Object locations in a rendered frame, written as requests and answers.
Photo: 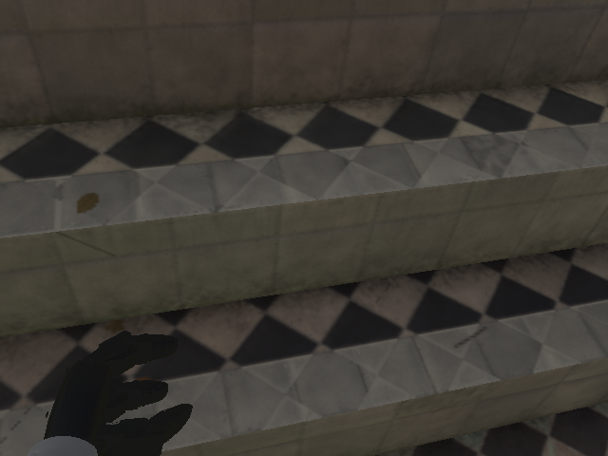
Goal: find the left robot forearm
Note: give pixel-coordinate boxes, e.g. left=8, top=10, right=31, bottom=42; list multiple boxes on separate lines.
left=27, top=436, right=98, bottom=456

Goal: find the left robot hand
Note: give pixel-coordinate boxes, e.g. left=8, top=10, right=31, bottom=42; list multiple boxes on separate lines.
left=44, top=331, right=193, bottom=456

